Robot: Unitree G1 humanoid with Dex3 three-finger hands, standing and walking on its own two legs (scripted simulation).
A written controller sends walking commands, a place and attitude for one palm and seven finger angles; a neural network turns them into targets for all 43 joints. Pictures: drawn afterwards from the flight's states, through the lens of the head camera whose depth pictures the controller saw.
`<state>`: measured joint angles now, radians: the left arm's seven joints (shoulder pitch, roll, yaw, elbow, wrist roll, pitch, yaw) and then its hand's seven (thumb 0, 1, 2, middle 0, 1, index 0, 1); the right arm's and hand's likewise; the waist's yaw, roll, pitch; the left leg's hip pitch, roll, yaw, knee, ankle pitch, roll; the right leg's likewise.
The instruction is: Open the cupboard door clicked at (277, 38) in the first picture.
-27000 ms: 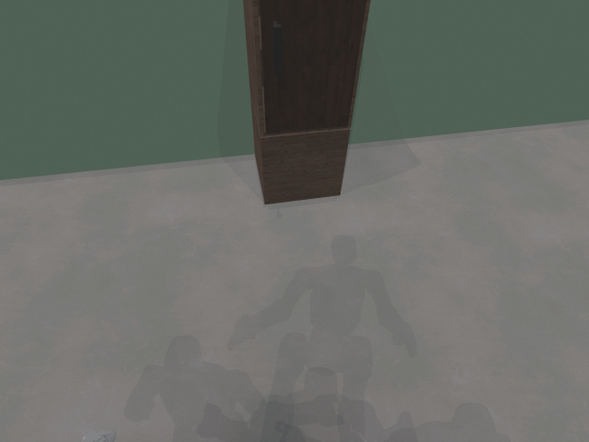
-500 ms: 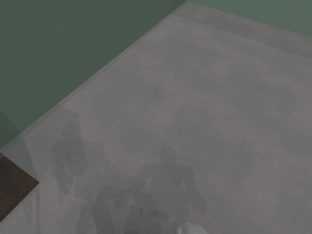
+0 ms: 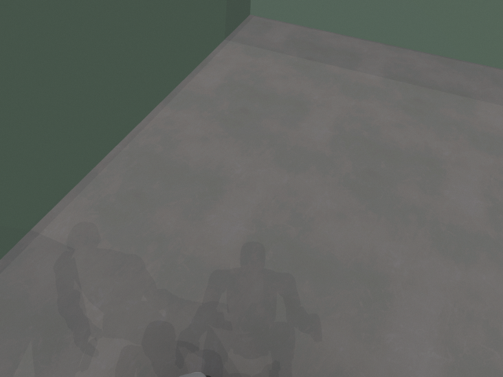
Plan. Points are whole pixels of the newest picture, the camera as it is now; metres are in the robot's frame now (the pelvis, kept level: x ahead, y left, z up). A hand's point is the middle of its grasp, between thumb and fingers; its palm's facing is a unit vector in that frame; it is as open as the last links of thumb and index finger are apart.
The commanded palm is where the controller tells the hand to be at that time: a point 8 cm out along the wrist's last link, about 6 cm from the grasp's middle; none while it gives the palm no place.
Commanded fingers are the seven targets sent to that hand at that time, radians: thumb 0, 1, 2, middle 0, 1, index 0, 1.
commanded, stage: walk to a spot facing it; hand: left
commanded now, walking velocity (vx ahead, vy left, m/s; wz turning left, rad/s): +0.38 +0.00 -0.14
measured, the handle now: out of the picture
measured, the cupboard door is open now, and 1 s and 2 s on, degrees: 51 51 51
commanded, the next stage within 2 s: turn to face it in 0.82 s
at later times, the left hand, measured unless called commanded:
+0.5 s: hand (189, 301) +0.28 +0.14 -0.16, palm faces +0.03 -0.98 -0.20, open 7.2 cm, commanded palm none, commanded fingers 0.00 0.90 0.90 -0.20 -0.30 -0.20 -0.30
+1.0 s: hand (221, 200) +0.54 +0.11 -0.16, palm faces +0.01 -0.98 -0.22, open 7.4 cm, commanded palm none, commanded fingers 0.00 0.90 0.90 -0.20 -0.30 -0.20 -0.30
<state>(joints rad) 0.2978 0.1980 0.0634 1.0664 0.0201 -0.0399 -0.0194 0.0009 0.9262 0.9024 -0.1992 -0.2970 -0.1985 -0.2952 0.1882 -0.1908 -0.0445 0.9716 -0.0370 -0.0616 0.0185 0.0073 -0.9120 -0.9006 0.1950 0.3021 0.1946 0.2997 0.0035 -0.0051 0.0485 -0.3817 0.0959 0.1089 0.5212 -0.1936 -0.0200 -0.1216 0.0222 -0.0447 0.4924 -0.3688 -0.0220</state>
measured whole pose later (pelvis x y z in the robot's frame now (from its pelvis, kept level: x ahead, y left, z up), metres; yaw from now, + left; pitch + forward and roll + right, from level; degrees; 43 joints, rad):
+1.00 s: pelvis +0.45 -0.08 +0.00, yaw +0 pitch +0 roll +1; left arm 0.15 0.17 0.05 1.01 0.03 -0.06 -0.02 0.00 0.91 0.90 -0.19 -0.30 -0.19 -0.29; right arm 0.32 -0.19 -0.05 1.10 -0.03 0.00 0.00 0.01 -0.92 -0.90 0.20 0.30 0.20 0.30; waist -0.01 0.02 0.05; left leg -0.32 0.08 0.08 0.89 -0.51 -0.03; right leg -0.33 -0.07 -0.14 0.62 -0.28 -0.03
